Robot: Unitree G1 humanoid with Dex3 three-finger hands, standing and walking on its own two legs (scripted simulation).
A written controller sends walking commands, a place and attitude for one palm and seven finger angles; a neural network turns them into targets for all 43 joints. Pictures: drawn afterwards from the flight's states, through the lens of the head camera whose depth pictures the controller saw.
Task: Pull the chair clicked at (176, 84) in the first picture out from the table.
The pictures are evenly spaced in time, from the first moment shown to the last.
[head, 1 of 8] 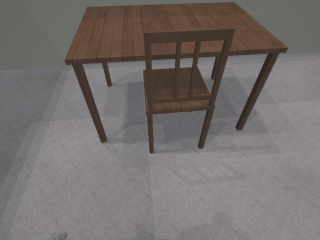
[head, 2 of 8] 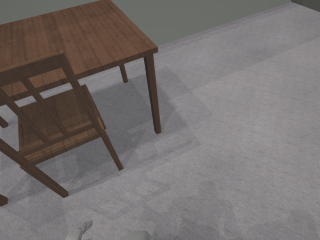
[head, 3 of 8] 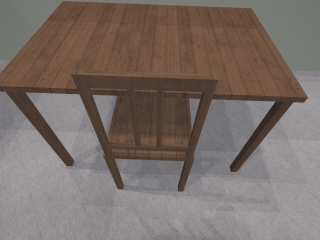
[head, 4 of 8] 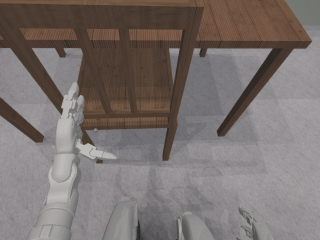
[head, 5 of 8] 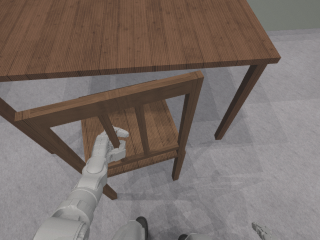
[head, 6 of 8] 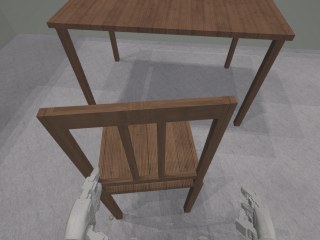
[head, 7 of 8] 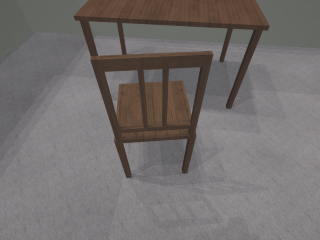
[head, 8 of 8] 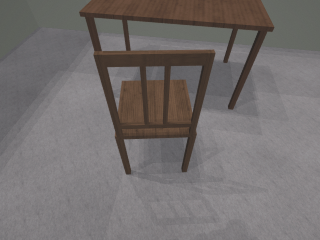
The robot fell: no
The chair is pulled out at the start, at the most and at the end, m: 0.00 0.55 0.55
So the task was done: yes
